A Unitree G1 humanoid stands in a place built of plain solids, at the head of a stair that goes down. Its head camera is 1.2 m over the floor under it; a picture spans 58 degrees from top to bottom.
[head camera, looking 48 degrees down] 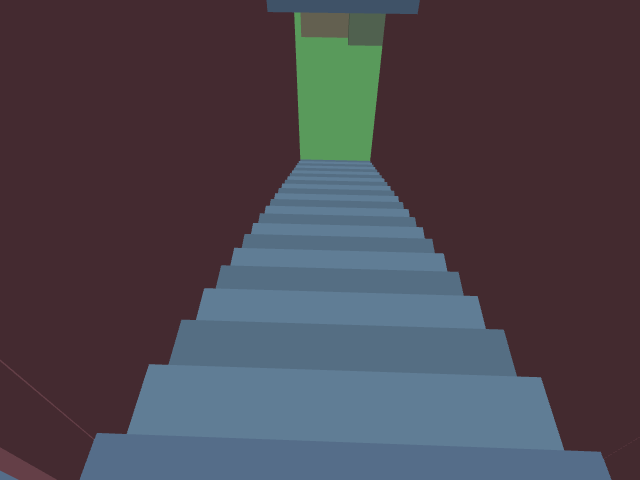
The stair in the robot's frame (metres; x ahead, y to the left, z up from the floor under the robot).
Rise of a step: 0.18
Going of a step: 0.28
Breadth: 1.33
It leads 2 degrees to the right of straight ahead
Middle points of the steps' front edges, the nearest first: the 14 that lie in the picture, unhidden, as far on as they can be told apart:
0.37 -0.07 0.00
0.65 -0.08 -0.17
0.93 -0.09 -0.35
1.21 -0.10 -0.52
1.50 -0.11 -0.70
1.78 -0.12 -0.87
2.06 -0.13 -1.05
2.34 -0.14 -1.22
2.63 -0.15 -1.40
2.91 -0.16 -1.57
3.19 -0.17 -1.75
3.47 -0.18 -1.92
3.76 -0.19 -2.10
4.04 -0.20 -2.28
